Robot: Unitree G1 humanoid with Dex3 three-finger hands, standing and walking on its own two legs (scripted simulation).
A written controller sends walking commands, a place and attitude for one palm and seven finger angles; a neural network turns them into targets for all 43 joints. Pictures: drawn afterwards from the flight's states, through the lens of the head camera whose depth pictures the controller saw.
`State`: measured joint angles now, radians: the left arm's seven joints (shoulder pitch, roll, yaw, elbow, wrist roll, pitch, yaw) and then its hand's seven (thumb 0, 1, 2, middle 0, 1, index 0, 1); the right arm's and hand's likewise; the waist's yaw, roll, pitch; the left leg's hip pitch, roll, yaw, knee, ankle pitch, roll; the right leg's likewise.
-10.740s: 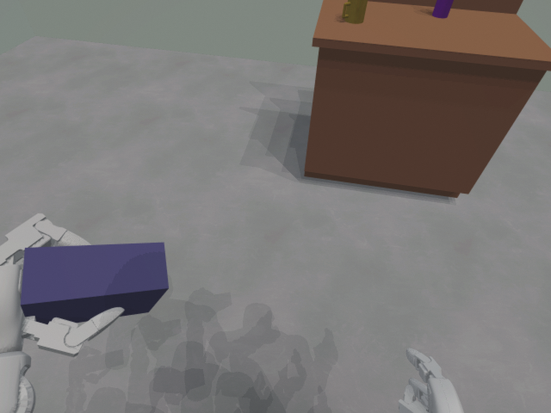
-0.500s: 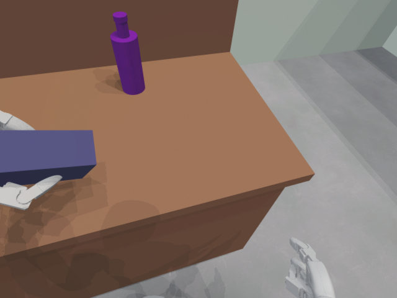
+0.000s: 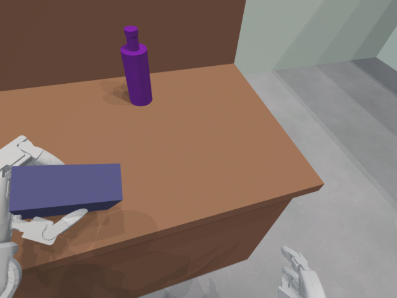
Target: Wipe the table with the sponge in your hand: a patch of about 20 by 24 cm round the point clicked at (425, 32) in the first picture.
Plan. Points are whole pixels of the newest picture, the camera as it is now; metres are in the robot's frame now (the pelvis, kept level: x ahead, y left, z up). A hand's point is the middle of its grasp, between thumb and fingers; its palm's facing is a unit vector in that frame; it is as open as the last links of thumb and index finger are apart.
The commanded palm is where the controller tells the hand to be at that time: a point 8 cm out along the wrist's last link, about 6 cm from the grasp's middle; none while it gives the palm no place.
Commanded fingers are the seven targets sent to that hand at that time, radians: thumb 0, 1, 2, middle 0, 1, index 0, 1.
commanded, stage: come to a stop and stand still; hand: left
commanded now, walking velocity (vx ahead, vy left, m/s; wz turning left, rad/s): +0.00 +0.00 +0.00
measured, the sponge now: (85, 190) +0.23 +0.20 +0.15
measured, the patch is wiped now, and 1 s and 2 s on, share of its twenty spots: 0.00 0.00 0.00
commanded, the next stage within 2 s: look again from close up in 0.40 s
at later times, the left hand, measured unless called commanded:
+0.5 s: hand (54, 184) +0.24 +0.25 +0.15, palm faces +0.38 -0.84 -0.38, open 9.7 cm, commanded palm +0.18 +0.28 +0.18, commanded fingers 0.00 0.10 1.30 -1.20 -1.60 -1.20 -1.60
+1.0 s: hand (33, 165) +0.25 +0.28 +0.17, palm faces +0.45 -0.77 -0.45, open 9.7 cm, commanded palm +0.17 +0.27 +0.18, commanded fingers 0.00 0.10 1.30 -1.20 -1.60 -1.20 -1.60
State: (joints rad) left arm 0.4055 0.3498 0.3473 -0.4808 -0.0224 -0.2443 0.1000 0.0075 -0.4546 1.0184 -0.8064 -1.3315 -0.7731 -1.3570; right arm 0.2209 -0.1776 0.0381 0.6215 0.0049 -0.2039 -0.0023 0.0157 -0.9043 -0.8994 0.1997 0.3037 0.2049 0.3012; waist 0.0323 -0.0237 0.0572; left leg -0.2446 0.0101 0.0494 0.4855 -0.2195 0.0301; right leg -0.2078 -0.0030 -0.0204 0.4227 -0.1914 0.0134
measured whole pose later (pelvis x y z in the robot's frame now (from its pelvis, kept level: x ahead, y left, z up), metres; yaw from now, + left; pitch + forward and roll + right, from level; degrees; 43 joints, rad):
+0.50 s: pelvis +0.02 +0.00 +0.00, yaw +1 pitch -1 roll -1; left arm 0.44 0.37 0.35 -0.47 -0.04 -0.19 0.10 0.01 -0.45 1.02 -0.80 -1.33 -0.77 -1.36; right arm 0.17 -0.20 0.02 0.58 0.01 -0.13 -0.03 0.01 -0.91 -0.90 0.20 0.30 0.20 0.30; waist 0.03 -0.03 0.06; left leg -0.21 0.00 0.04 0.44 -0.23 0.02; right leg -0.17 -0.01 -0.03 0.38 -0.21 0.01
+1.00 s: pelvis +0.01 -0.01 +0.00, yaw +0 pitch +0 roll -1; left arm 0.23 0.48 0.44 -0.32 -0.02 -0.23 0.08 0.01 -0.45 1.02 -0.80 -1.33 -0.77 -1.36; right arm 0.19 -0.20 0.01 0.61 0.00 -0.15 -0.02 0.01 -0.91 -0.90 0.20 0.30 0.20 0.30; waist 0.06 -0.04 0.10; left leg -0.25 0.02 0.04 0.47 -0.22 0.02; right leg -0.21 0.00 -0.03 0.40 -0.19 0.00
